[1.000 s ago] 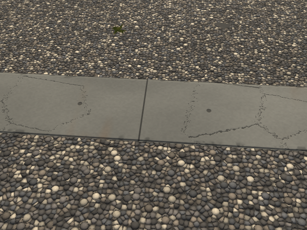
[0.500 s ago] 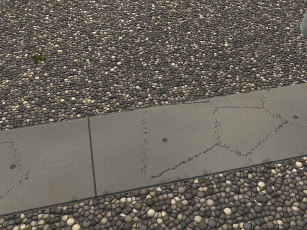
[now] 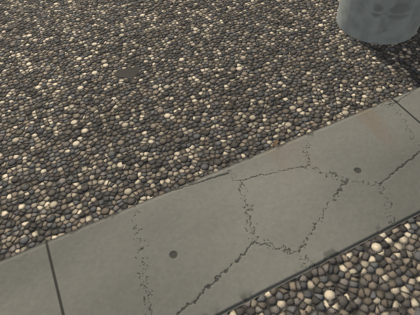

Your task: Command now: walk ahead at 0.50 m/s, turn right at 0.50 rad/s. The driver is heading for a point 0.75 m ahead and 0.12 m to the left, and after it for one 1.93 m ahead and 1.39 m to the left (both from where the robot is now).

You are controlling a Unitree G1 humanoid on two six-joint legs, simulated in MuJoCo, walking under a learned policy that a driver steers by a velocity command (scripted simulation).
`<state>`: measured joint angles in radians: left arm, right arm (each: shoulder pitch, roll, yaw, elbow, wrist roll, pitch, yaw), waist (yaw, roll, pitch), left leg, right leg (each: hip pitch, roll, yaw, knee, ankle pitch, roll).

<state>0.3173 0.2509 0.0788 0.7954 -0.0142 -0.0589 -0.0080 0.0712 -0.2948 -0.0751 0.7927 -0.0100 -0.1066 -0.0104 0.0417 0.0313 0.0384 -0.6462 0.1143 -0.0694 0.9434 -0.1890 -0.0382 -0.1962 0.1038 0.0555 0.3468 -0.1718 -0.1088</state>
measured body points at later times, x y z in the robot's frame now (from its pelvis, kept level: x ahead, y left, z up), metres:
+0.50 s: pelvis +0.30 +0.06 +0.00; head +0.32 +0.06 +0.45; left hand +0.45 +0.31 -0.12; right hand +0.33 -0.21 -0.13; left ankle +0.31 +0.14 -0.75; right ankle +0.33 -0.11 -0.67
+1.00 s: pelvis +0.56 -0.02 +0.00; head +0.58 -0.03 +0.45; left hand +0.63 +0.26 -0.12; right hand +0.67 -0.30 -0.13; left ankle +0.59 +0.14 -0.66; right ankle +0.57 -0.12 -0.75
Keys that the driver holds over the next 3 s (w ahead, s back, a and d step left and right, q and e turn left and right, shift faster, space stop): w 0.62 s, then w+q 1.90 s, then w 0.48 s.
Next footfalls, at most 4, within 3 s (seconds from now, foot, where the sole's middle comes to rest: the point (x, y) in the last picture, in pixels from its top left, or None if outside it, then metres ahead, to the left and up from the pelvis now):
0.26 left None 0.35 0.14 -0.78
0.78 right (277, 270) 0.61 -0.12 -0.78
1.28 left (197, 210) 0.84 0.15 -0.78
1.94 right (229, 143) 1.29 0.04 -0.94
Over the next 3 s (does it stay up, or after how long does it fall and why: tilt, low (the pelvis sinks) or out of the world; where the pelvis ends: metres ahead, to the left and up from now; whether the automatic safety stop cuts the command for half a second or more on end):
stays up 1.56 0.45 -0.17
